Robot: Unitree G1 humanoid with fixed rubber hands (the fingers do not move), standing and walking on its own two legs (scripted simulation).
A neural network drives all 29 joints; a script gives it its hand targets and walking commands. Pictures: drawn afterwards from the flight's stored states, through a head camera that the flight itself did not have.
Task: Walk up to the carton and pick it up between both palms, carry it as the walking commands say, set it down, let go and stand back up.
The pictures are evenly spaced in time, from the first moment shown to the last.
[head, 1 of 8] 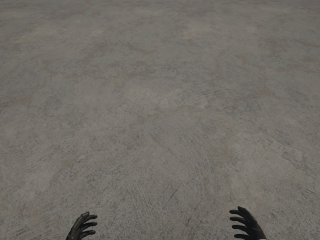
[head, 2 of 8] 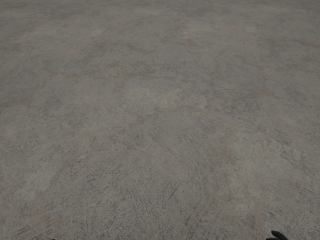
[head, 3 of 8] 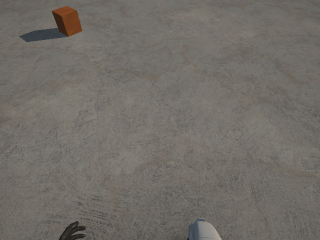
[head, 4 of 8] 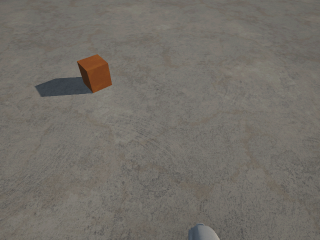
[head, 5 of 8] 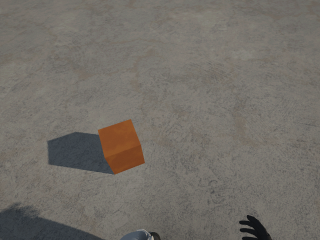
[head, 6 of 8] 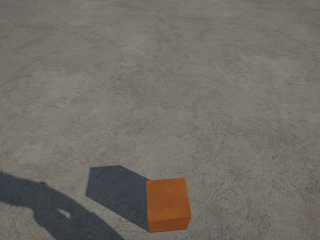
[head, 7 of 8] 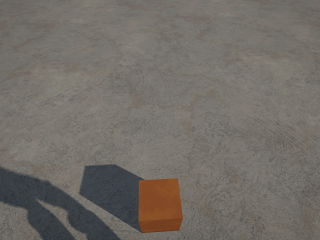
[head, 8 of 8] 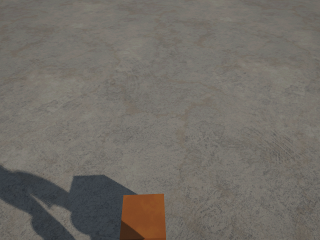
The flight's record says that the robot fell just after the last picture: no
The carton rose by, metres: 0.00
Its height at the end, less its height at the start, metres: +0.00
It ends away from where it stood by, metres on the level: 0.00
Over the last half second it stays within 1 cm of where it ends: yes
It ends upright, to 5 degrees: yes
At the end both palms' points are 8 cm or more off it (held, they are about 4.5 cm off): yes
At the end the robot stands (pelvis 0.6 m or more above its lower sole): yes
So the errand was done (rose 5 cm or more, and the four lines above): no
